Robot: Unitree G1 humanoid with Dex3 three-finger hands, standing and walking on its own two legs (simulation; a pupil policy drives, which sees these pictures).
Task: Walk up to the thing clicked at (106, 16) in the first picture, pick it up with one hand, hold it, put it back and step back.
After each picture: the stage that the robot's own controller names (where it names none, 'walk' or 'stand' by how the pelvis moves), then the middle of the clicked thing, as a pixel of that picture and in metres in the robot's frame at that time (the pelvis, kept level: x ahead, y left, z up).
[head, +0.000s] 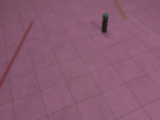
stand; (104, 23) +1.66 -0.23 -0.65
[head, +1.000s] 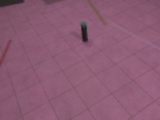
walk; (84, 32) +1.54 +0.14 -0.63
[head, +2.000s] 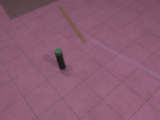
walk; (60, 59) +1.02 +0.32 -0.65
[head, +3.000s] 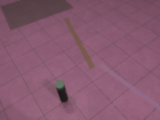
walk; (62, 92) +0.65 +0.26 -0.64
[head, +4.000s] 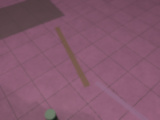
stand; out of the picture +0.42 +0.26 -0.62
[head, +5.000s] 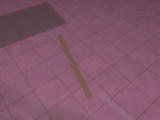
stand; out of the picture +0.36 +0.24 -0.65
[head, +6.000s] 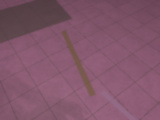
stand; out of the picture +0.35 +0.21 -0.65
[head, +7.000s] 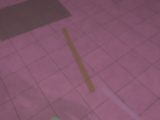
stand; out of the picture +0.36 +0.23 -0.65
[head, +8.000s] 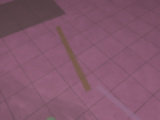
stand; out of the picture +0.35 +0.24 -0.65
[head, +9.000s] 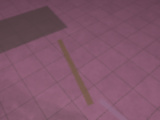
stand; out of the picture +0.30 +0.24 -0.66
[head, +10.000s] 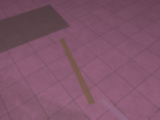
stand; out of the picture +0.31 +0.24 -0.66
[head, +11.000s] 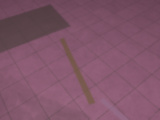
stand; out of the picture +0.31 +0.24 -0.66
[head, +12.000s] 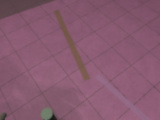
go down; (50, 117) +0.35 +0.23 -0.60
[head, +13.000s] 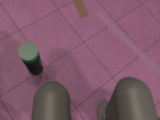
go down; (32, 61) +0.44 +0.22 -0.25
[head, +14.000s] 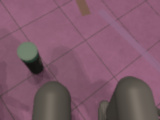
close in; (32, 60) +0.44 +0.21 -0.25
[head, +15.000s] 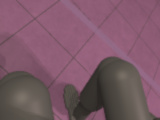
close in; out of the picture +0.43 +0.26 -0.17
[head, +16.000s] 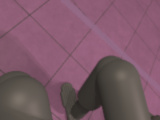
lift; out of the picture +0.42 +0.27 -0.17
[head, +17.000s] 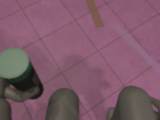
lift; (25, 79) +0.32 +0.21 -0.03
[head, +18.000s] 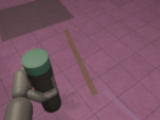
lift; (45, 85) +0.32 +0.15 +0.05
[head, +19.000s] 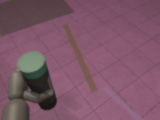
hold; (41, 85) +0.32 +0.17 +0.03
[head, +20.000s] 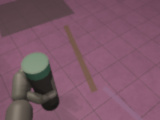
hold; (44, 86) +0.32 +0.16 +0.03
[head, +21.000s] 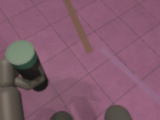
crouch; (32, 71) +0.38 +0.18 -0.03
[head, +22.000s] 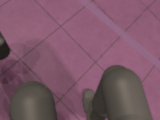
lower; out of the picture +0.48 +0.23 -0.09
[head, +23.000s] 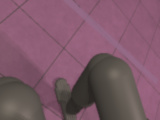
lower; out of the picture +0.46 +0.27 -0.18
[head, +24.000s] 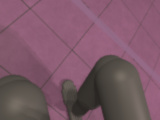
lower; out of the picture +0.44 +0.27 -0.17
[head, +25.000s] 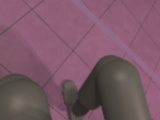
lower; out of the picture +0.43 +0.27 -0.17
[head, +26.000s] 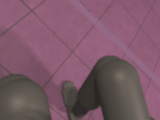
lower; out of the picture +0.43 +0.26 -0.17
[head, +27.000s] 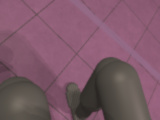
open; out of the picture +0.44 +0.24 -0.18
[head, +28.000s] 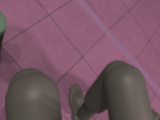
stand; out of the picture +0.44 +0.24 -0.18
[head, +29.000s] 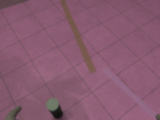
stand; (55, 109) +0.38 +0.19 -0.53
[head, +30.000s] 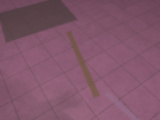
stand; out of the picture +0.37 +0.19 -0.60
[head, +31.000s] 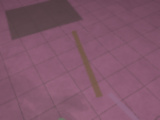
stand; out of the picture +0.37 +0.18 -0.61
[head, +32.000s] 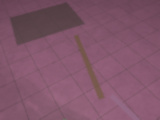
walk; out of the picture +0.39 +0.19 -0.65
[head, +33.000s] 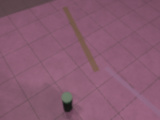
walk; (67, 102) +0.45 +0.11 -0.63
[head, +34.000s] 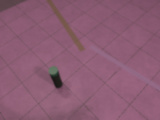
walk; (56, 77) +0.65 +0.26 -0.62
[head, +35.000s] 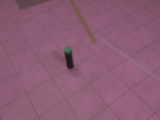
stand; (69, 58) +0.96 +0.22 -0.63
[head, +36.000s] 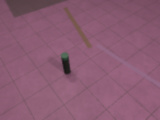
stand; (66, 63) +0.96 +0.23 -0.65
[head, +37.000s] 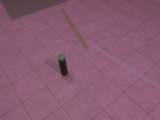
stand; (63, 65) +0.96 +0.24 -0.66
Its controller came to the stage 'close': yes
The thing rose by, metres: 0.69
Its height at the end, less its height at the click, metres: +0.00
